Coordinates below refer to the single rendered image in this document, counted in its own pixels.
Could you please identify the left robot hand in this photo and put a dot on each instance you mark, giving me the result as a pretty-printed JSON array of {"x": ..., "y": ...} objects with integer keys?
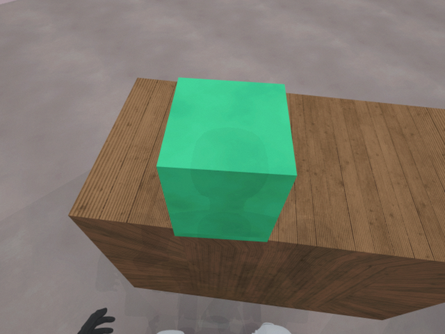
[{"x": 94, "y": 320}]

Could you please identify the carton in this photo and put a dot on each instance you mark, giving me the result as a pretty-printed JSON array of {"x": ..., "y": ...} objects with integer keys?
[{"x": 226, "y": 164}]

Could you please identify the pedestal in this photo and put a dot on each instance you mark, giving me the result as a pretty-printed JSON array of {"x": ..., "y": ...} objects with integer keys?
[{"x": 362, "y": 231}]

